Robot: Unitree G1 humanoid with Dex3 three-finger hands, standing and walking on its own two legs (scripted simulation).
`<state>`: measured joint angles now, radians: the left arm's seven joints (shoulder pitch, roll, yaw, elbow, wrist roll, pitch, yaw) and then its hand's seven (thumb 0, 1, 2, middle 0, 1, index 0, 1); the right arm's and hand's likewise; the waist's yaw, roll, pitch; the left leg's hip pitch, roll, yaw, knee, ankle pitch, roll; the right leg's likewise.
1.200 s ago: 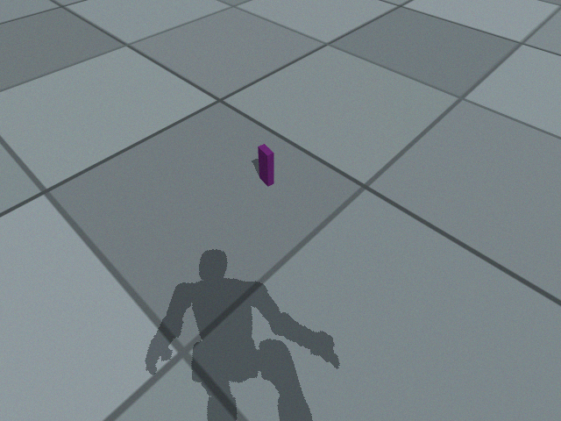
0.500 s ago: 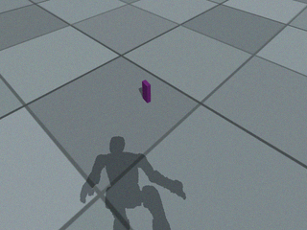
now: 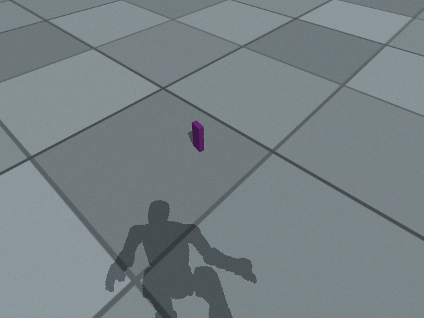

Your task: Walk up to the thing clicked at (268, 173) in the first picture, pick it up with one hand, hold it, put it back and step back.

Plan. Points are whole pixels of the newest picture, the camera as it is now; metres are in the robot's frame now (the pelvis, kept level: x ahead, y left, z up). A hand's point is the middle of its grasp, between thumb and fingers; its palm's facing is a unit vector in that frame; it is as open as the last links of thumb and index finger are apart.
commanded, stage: walk up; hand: left
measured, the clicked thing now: (198, 136) +1.31 +0.07 -0.68
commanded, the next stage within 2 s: none
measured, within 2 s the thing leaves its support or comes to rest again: neither
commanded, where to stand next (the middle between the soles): +0.98 -0.10 m, yaw -6 degrees
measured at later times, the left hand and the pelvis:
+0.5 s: hand out of the picture +0.17 +0.18 -0.13, palm faces -0.02 -0.92 -0.39, open 7.4 cm; pelvis +0.14 -0.10 +0.00, yaw -3 degrees
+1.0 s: hand (136, 198) +0.47 +0.22 -0.15, palm faces -0.12 -0.93 -0.35, open 7.4 cm; pelvis +0.38 -0.06 -0.01, yaw -4 degrees
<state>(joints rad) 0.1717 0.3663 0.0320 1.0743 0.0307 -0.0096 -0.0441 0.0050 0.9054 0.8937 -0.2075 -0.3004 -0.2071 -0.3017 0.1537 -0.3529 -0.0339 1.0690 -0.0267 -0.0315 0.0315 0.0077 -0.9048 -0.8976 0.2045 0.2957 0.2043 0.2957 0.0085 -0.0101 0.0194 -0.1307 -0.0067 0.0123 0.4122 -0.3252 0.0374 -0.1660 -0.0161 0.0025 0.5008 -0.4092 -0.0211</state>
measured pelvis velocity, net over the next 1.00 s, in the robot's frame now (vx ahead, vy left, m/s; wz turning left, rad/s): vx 0.38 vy -0.06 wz -0.07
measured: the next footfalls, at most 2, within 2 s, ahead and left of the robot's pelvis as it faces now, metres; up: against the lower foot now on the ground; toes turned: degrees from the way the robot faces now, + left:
right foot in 0.24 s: +0.18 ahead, -0.20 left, +0.00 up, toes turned -7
left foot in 0.74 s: +0.41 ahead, +0.06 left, +0.00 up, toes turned +3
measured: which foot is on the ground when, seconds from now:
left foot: down 0.00-0.26, up 0.28-0.72, down 0.74-1.00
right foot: up 0.00-0.22, down 0.24-0.78, up 0.80-1.00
